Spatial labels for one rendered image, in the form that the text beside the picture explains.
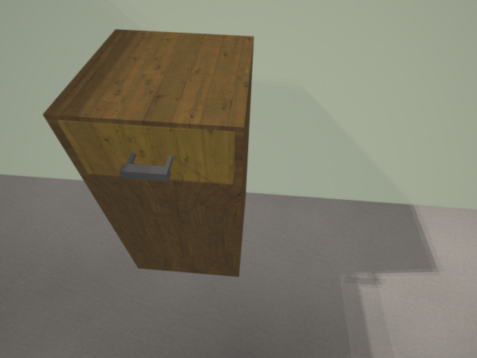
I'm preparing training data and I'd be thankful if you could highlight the handle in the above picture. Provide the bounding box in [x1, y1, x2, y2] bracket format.
[120, 153, 173, 181]

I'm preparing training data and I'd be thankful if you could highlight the cabinet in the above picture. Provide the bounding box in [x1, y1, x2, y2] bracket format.
[43, 29, 254, 277]

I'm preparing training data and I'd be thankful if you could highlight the drawer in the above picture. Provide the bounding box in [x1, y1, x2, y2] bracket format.
[57, 120, 235, 184]

